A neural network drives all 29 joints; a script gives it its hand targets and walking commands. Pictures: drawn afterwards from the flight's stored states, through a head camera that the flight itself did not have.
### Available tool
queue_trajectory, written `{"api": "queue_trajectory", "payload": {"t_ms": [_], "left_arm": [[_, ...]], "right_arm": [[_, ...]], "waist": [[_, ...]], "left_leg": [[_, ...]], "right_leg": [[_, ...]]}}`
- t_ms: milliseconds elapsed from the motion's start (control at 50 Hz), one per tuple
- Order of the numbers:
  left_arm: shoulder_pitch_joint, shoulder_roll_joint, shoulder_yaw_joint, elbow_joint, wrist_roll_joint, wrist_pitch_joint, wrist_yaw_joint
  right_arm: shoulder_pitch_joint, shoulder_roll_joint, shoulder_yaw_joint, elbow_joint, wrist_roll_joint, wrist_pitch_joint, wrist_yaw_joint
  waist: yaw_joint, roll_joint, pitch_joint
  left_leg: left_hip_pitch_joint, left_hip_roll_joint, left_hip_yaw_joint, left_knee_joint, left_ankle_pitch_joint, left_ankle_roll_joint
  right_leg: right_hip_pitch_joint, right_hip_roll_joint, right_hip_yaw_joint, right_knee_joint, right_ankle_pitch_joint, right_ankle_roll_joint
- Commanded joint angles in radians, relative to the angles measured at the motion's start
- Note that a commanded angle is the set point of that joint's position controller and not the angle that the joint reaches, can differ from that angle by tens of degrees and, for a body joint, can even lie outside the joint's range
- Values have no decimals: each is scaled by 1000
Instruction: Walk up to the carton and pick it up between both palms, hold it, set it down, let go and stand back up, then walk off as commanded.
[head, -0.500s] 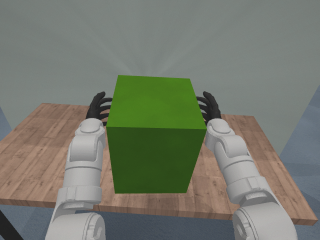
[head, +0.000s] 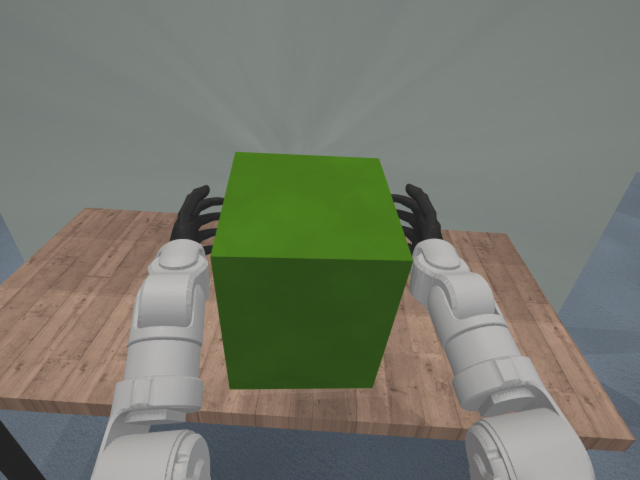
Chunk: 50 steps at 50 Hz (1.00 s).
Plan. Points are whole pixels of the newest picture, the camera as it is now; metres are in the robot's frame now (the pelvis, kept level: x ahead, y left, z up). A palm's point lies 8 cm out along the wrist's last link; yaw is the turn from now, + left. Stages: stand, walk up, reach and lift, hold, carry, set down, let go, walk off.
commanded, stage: hold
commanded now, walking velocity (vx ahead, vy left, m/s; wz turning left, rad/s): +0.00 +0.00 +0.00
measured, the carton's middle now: (305, 272) +0.39 +0.03 +0.13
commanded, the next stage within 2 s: set down in 0.06 s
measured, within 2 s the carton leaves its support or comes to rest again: neither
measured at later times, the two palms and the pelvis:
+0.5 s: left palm (199, 240) +0.37 +0.16 +0.20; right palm (432, 241) +0.37 -0.13 +0.20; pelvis +0.00 +0.00 +0.00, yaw +0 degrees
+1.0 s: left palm (222, 245) +0.40 +0.14 +0.16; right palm (434, 246) +0.40 -0.15 +0.17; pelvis +0.02 -0.01 +0.00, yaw +0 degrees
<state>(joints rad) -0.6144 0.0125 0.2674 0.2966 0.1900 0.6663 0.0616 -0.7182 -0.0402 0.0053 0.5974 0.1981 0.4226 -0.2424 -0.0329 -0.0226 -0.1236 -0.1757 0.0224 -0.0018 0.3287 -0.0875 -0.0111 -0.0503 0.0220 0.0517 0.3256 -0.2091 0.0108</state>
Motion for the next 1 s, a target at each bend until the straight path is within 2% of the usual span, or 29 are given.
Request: {"api": "queue_trajectory", "payload": {"t_ms": [0,40,60,100,120,160,180,260,340,360,380,400,460,560,580,600,660,720,740,780,800,820,840,860,880,900,920,960,980], "left_arm": [[-683,-721,-530,-227,-116,-79,-178],[-668,-712,-527,-200,-115,-77,-175],[-707,-665,-489,-152,-93,-67,-179],[-694,-659,-506,-175,-97,-60,-177],[-743,-663,-524,-220,-102,-68,-180],[-742,-679,-492,-179,-102,-69,-188],[-763,-702,-529,-243,-116,-81,-179],[-799,-671,-485,-195,-59,-114,-188],[-802,-666,-373,-52,-32,-165,-194],[-781,-628,-337,15,-6,-175,-201],[-768,-623,-296,63,22,-190,-217],[-778,-627,-267,96,22,-210,-226],[-758,-606,-231,127,54,-235,-235],[-778,-618,-265,60,46,-329,-198],[-784,-632,-281,28,54,-336,-192],[-748,-611,-226,85,70,-334,-195],[-714,-587,-187,97,87,-338,-207],[-705,-579,-208,45,89,-343,-196],[-700,-581,-209,33,91,-345,-199],[-708,-598,-234,-2,72,-363,-198],[-683,-619,-245,-24,74,-371,-196],[-639,-626,-247,-8,71,-368,-191],[-664,-610,-254,-5,78,-371,-189],[-649,-602,-218,25,90,-370,-195],[-630,-616,-228,-8,107,-364,-192],[-630,-586,-212,24,90,-368,-201],[-617,-595,-211,1,94,-371,-202],[-611,-578,-203,49,99,-366,-207],[-655,-589,-206,24,100,-388,-201]], "right_arm": [[-708,649,290,-318,102,-75,88],[-749,645,313,-354,115,-80,86],[-835,659,347,-354,133,-81,88],[-854,686,399,-411,162,-72,80],[-771,676,392,-352,163,-68,78],[-836,675,364,-391,156,-74,78],[-802,677,365,-329,158,-79,86],[-846,666,293,-260,79,-128,101],[-918,667,216,-257,-12,-217,138],[-839,641,161,-112,-57,-220,144],[-810,623,122,-66,-113,-238,161],[-804,616,87,-40,-140,-258,173],[-838,574,44,-52,-162,-320,197],[-794,648,130,-17,-164,-396,211],[-777,645,147,-3,-151,-398,213],[-790,634,144,-33,-157,-410,211],[-711,642,104,44,-185,-400,214],[-698,615,147,46,-152,-407,219],[-693,627,173,5,-154,-417,214],[-704,642,194,-8,-147,-428,206],[-697,642,217,-29,-140,-442,203],[-681,639,240,-53,-114,-453,207],[-695,628,219,-14,-120,-451,206],[-678,635,206,-19,-128,-450,206],[-665,631,209,-8,-122,-448,207],[-668,615,207,-18,-133,-450,203],[-648,633,231,0,-116,-453,204],[-680,600,207,-6,-127,-455,205],[-651,624,203,14,-146,-462,210]], "waist": [[-96,43,-246],[-76,32,-277],[-24,-3,-283],[-22,-34,-318],[-44,13,-308],[-35,-14,-300],[-44,34,-297],[-48,50,-275],[10,30,-270],[-12,24,-160],[-13,-16,-129],[-2,5,-103],[20,-10,-126],[70,-16,-267],[63,-1,-282],[90,-16,-271],[74,-54,-207],[96,-13,-225],[111,-19,-254],[89,-37,-300],[103,6,-329],[112,-15,-360],[94,6,-312],[103,-32,-309],[107,-8,-292],[98,-52,-278],[114,-44,-314],[101,-43,-290],[110,4,-306]], "left_leg": [[338,-38,-12,-11,76,-14],[327,-41,-4,-7,99,-10],[363,-47,1,-4,104,21],[377,-50,-10,12,145,29],[390,-48,-11,10,154,23],[385,-53,1,15,114,19],[394,-41,-4,10,157,10],[401,-38,1,4,130,3],[376,-32,23,-10,22,16],[365,-29,26,-33,-34,17],[349,-24,31,-53,-61,17],[327,-25,38,-64,-84,20],[348,-27,59,-70,-54,13],[406,-27,73,-43,168,2],[440,-25,66,-37,191,-3],[422,-31,84,-35,186,9],[408,-32,81,-51,162,17],[435,-38,87,-32,230,13],[435,-37,81,-25,280,8],[445,-39,75,-9,337,0],[444,-38,82,2,366,-5],[444,-36,72,12,426,-7],[462,-38,70,7,399,-7],[446,-37,65,8,370,2],[457,-34,74,4,385,-4],[430,-39,66,1,369,5],[420,-40,71,8,399,6],[401,-46,67,-7,333,8],[429,-41,78,-6,352,-2]], "right_leg": [[-85,38,-77,-113,117,51],[-68,36,-73,-117,137,53],[-54,35,-95,-128,141,56],[-47,34,-96,-131,208,58],[-46,30,-92,-124,222,58],[-44,41,-91,-126,176,57],[-61,44,-109,-114,186,55],[-84,33,-119,-129,142,62],[-131,19,-119,-135,-7,52],[-158,13,-125,-151,-65,48],[-151,20,-140,-156,-109,46],[-151,19,-136,-157,-132,39],[-118,17,-144,-147,-109,42],[-22,14,-147,-108,156,59],[-19,25,-152,-106,148,54],[-8,16,-138,-114,154,61],[-29,14,-143,-118,130,69],[4,12,-131,-104,193,67],[23,16,-134,-92,257,64],[45,13,-131,-76,355,73],[79,6,-130,-63,422,75],[96,17,-131,-57,492,73],[62,12,-129,-59,442,79],[70,9,-133,-63,422,79],[72,8,-139,-67,430,73],[82,1,-132,-59,493,86],[108,-1,-117,-44,557,90],[68,-4,-123,-51,485,91],[78,3,-130,-45,458,84]]}}
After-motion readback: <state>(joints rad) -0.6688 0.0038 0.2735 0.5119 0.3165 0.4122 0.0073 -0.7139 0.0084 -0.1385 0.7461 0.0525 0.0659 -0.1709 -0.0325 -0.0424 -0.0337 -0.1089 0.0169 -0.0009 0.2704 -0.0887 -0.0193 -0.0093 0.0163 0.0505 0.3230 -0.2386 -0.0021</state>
